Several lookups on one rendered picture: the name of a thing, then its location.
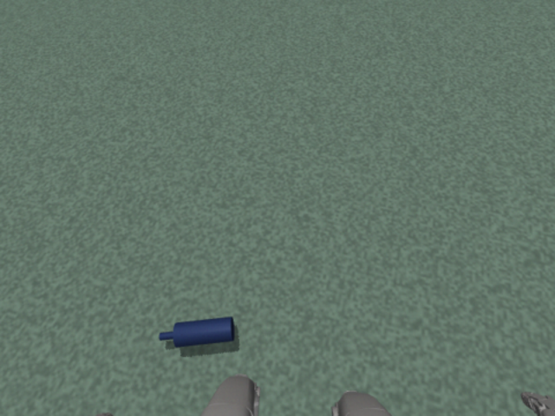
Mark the bottle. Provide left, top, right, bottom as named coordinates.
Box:
left=159, top=316, right=234, bottom=348

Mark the right robot hand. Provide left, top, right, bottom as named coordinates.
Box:
left=521, top=392, right=555, bottom=416

